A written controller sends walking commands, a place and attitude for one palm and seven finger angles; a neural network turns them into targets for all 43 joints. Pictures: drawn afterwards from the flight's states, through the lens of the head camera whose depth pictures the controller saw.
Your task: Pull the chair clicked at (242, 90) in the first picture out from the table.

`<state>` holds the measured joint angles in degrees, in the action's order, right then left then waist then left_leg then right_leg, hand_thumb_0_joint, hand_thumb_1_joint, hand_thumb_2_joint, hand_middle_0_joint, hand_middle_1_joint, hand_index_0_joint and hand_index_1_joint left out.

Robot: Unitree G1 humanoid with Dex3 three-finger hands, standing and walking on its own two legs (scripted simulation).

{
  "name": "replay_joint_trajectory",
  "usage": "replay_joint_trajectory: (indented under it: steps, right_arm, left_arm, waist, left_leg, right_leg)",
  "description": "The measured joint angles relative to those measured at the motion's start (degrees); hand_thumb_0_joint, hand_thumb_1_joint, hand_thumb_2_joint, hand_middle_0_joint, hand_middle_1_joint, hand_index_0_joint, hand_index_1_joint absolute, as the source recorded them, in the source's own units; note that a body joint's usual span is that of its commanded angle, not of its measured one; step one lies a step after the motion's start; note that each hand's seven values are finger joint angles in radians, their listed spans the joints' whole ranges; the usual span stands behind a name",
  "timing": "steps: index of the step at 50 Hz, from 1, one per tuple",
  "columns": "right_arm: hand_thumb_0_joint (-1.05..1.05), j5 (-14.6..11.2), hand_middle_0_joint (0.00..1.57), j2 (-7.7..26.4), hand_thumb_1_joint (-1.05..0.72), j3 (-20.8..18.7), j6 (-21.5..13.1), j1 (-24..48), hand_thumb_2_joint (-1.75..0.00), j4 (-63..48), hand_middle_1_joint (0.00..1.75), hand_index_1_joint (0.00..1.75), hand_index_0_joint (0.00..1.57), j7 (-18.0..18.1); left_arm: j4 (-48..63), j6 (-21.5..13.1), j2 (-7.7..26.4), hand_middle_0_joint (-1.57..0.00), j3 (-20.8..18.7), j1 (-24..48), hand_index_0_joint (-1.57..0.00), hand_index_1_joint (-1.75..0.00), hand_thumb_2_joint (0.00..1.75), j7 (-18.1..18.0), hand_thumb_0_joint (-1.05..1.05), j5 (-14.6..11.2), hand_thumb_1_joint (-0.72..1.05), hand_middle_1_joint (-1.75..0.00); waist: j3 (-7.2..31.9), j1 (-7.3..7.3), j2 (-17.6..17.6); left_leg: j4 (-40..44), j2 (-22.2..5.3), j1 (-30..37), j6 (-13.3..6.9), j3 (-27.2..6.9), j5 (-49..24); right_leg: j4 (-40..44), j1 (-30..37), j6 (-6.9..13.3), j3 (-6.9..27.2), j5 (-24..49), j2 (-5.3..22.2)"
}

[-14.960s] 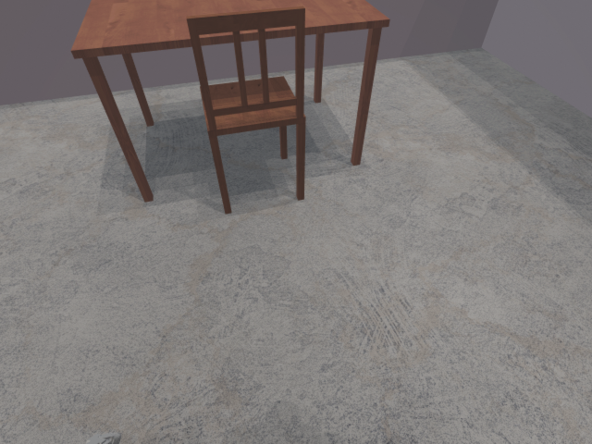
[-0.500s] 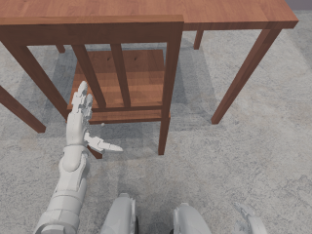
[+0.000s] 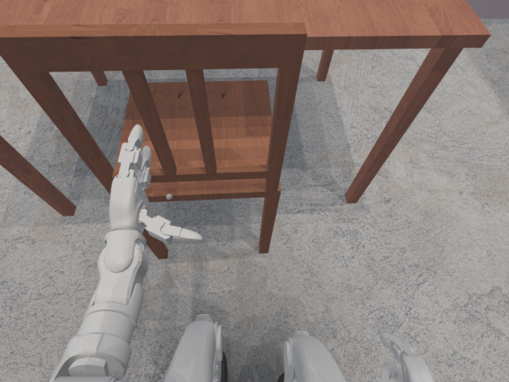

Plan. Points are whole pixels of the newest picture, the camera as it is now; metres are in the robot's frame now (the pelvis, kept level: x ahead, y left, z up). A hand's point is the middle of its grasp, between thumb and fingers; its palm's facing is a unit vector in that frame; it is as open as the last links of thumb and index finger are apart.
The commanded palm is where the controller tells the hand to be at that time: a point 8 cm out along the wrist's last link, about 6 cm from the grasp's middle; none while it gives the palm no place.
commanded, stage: push the fingers through the gap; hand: left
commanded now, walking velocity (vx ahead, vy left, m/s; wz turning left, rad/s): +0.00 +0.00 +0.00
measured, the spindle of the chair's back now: (155, 129) +0.52 +0.18 +0.03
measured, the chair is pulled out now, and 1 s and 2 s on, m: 0.00 -0.01 -0.01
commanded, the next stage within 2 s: hook a spindle and tug to test in 1.40 s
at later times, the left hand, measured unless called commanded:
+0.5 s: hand (166, 178) +0.42 +0.15 +0.03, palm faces +0.09 -0.99 -0.04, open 16.8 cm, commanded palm +0.41 +0.19 +0.03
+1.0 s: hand (173, 143) +0.49 +0.15 +0.03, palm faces +0.10 -0.99 -0.03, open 17.0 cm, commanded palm +0.47 +0.18 +0.03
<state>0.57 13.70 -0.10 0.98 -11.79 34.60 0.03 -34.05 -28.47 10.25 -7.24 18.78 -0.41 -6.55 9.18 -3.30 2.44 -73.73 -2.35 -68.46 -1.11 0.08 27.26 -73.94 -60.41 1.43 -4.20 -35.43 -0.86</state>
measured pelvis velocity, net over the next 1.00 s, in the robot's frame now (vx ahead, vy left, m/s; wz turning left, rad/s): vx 0.00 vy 0.01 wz -0.02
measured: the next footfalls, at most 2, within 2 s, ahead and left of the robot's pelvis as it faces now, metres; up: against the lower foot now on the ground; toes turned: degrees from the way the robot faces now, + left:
none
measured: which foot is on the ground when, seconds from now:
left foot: down 0.00-1.00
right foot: down 0.00-1.00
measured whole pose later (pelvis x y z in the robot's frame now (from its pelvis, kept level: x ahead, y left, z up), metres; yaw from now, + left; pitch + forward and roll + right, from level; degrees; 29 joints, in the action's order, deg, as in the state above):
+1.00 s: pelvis +0.00 +0.01 -0.01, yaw -1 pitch +26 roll -4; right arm 2.8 14.1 0.0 5.1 -18.3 38.4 -1.9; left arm -60.7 -31.1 17.6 -17.9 45.0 -1.2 -2.6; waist 8.9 -8.1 3.2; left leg -75.7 -3.1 -75.1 -1.7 -0.1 27.0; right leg -75.0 -66.8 1.0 -4.2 -34.5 -1.6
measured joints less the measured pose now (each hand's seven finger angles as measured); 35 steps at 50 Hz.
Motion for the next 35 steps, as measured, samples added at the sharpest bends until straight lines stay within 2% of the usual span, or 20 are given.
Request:
replay_joint_trajectory:
  steps: [6,17,22,27,35]
  right_arm:
    - [0.0,0.0,0.21,0.1,-0.91,0.05,0.34,-0.73,-0.9,0.52,0.3,0.3,0.2,-0.1]
    - [0.0,0.26,0.21,0.43,-0.91,-0.08,0.6,-2.12,-0.9,2.55,0.3,0.3,0.2,0.23]
    - [0.0,0.4,0.21,0.51,-0.91,0.02,0.49,-2.1,-0.9,3.44,0.3,0.3,0.2,0.47]
    - [0.0,0.65,0.21,0.58,-0.91,0.2,0.21,-2.25,-0.9,3.54,0.3,0.3,0.2,0.32]
    - [0.0,1.41,0.21,0.9,-0.91,0.34,1.16,-4.18,-0.9,3.0,0.3,0.3,0.2,-0.87]
  left_arm:
    - [-3.36,0.34,0.52,-0.06,-0.77,3.44,-0.06,-0.08,0.3,0.1,-0.01,0.08,-0.5,-0.08]
    - [-9.61,-3.62,0.85,-0.06,-2.55,7.96,-0.11,-0.12,0.3,-0.06,-0.01,1.29,-0.5,-0.09]
    - [-13.85,-3.64,2.01,-0.06,-3.66,11.89,-0.12,-0.14,0.3,-0.06,-0.01,1.53,-0.51,-0.08]
    - [-19.08,-2.05,3.92,-0.06,-4.73,17.44,-0.09,-0.12,0.3,-0.11,-0.01,1.5,-0.51,-0.08]
    - [-25.12,-2.53,5.63,-0.06,-8.11,23.23,-0.03,-0.08,0.3,-0.5,-0.01,2.76,-0.5,-0.08]
  waist:
    - [0.04,-0.34,0.18]
    - [-0.28,-0.52,0.06]
    - [-0.41,-0.89,0.1]
    - [-0.36,-2.0,0.32]
    - [0.21,-3.59,0.66]
  left_leg:
    - [0.09,-0.01,-0.4,-0.05,-0.07,-0.23]
    - [-0.72,0.23,-2.09,-0.01,-0.75,-0.73]
    - [-1.35,0.26,-3.21,0.04,-1.25,-1.18]
    - [-1.75,0.12,-4.31,0.01,-1.45,-1.55]
    - [-2.08,-0.35,-5.8,-0.32,-0.71,-1.36]
  right_leg:
    - [0.17,-0.36,-0.04,-0.06,0.26,-0.03]
    - [-0.66,-1.73,0.06,-0.75,0.44,0.13]
    - [-1.24,-2.65,0.17,-1.24,0.74,0.11]
    - [-1.54,-3.69,0.21,-1.41,1.17,-0.04]
    - [-1.84,-5.54,-0.09,-0.61,1.37,-0.39]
